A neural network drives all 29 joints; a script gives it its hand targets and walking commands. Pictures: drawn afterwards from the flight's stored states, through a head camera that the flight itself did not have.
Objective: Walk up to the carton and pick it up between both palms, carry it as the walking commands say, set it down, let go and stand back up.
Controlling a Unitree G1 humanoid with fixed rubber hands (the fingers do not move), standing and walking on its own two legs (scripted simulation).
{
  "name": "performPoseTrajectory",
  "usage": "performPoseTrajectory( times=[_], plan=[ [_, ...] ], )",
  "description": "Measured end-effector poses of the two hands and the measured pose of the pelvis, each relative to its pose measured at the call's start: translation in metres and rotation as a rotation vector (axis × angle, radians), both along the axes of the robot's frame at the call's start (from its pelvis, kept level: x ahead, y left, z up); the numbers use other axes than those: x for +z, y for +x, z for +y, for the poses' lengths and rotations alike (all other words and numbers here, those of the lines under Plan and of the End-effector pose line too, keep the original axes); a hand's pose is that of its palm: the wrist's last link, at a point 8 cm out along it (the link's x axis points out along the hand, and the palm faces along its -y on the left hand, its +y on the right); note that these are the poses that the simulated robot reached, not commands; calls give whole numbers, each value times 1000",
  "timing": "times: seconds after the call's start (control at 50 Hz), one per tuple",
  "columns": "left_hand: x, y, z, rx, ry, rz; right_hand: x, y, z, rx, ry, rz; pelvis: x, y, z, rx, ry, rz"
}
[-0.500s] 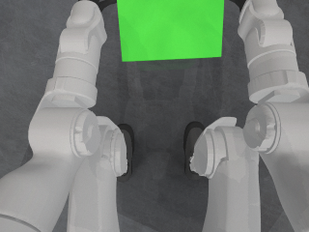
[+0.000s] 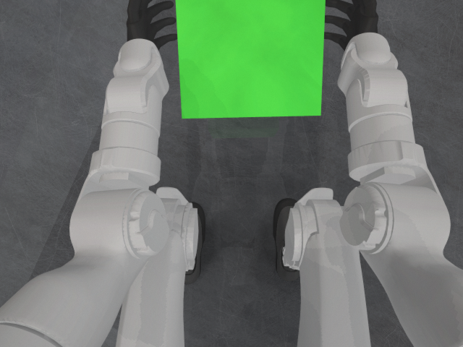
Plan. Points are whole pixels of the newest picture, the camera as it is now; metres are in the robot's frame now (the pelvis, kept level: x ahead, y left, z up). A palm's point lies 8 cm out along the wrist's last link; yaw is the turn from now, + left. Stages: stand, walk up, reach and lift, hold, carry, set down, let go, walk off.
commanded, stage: reach and lift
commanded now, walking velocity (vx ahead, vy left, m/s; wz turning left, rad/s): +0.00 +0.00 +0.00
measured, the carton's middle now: (247, 28) +0.59 -0.02 -0.19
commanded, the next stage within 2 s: none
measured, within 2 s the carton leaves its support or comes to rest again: neither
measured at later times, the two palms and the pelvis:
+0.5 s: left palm (120, 33) +0.51 +0.13 -0.03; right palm (375, 30) +0.51 -0.16 -0.04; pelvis +0.00 +0.00 +0.04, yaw +0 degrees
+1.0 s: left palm (79, 17) +0.50 +0.13 +0.05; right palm (410, 13) +0.50 -0.15 +0.04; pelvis +0.01 +0.00 +0.10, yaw -1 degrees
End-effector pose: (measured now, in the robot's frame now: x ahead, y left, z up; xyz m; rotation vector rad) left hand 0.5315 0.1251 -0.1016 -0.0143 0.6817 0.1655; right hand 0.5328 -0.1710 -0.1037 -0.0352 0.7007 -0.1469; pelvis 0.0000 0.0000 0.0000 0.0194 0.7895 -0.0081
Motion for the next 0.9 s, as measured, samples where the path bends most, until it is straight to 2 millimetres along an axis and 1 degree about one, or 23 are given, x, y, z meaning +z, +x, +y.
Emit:
performPoseTrajectory(
  times=[0.14,0.32,0.62,0.74,0.9],
  plan=[
    [18,-3,3,4,5,-2,16,-3,3,6,6,4,12,-2,-2,-2,2,9],
    [43,-11,3,66,52,-4,37,-12,11,-34,-21,9,27,1,-4,-2,3,37],
    [95,-22,5,28,36,-1,89,-23,9,-21,-7,12,58,1,-3,-6,0,28],
    [112,-26,6,21,35,-1,106,-27,10,-22,-7,13,71,4,-2,-5,-3,18],
    [134,-32,7,58,58,0,127,-33,15,-35,-13,14,88,9,-2,-3,-7,8]
  ],
)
